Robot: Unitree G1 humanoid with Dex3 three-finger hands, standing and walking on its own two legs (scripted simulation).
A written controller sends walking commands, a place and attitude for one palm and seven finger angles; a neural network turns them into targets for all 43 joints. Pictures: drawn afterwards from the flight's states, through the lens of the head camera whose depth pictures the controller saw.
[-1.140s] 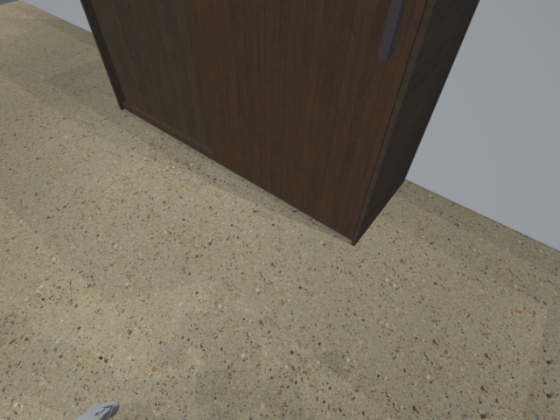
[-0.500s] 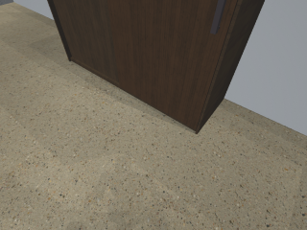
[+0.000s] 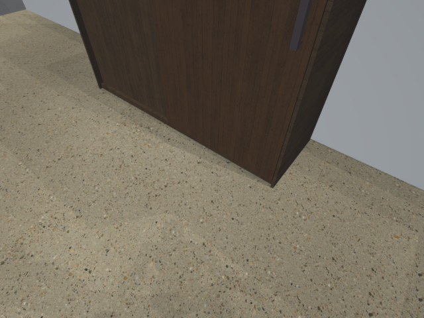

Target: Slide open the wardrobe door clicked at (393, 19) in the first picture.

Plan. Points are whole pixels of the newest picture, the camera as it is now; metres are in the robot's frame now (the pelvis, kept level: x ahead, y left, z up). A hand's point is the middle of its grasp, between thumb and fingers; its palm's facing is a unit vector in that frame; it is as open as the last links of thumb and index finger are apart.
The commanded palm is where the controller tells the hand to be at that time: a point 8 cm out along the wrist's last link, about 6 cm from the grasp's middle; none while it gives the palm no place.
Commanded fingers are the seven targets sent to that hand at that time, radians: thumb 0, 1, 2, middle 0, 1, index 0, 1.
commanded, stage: look at it before walking up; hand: right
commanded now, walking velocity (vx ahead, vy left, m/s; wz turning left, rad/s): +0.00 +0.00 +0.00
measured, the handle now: (304, 18) +1.00 -0.25 +0.17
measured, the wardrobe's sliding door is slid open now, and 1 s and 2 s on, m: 0.00 0.00 0.00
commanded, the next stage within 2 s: walk to a spot facing it in 0.30 s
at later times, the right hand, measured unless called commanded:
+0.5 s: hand out of the picture +0.07 -0.25 -0.16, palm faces -0.04 +0.94 -0.33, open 7.3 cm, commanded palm none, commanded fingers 0.00 -0.90 -0.90 0.20 0.30 0.20 0.30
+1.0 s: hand out of the picture +0.03 -0.16 -0.16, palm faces -0.18 +0.96 -0.23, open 7.3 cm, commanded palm none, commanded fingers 0.00 -0.90 -0.90 0.20 0.30 0.20 0.30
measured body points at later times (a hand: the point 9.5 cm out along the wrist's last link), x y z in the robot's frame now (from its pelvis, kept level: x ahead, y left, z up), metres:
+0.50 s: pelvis +0.00 -0.01 +0.00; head +0.00 -0.01 +0.45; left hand +0.08 +0.29 -0.13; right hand +0.07 -0.30 -0.14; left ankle +0.01 +0.11 -0.75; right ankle +0.00 -0.13 -0.75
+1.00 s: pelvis +0.02 +0.03 +0.00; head +0.03 +0.05 +0.45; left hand +0.04 +0.29 -0.15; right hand +0.04 -0.21 -0.14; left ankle -0.02 +0.10 -0.75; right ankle +0.06 -0.12 -0.66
